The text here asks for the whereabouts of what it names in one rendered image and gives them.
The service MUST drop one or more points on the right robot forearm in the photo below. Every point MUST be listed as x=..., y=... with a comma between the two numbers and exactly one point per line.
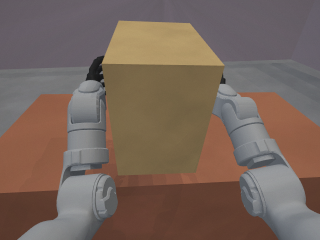
x=252, y=144

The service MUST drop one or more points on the left robot forearm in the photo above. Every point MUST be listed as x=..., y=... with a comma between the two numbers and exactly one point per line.
x=86, y=127

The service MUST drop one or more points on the robot right upper arm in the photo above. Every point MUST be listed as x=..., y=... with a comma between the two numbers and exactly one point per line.
x=274, y=194

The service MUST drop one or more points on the robot left hand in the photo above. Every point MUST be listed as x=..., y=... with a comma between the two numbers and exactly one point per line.
x=94, y=71

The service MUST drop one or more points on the robot right hand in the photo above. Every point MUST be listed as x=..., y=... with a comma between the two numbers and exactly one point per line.
x=223, y=80

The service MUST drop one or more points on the robot left upper arm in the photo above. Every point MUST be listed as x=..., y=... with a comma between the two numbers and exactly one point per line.
x=83, y=203

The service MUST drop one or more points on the pedestal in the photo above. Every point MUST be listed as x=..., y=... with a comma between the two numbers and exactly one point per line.
x=206, y=205

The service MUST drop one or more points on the carton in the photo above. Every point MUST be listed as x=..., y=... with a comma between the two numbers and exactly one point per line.
x=161, y=82

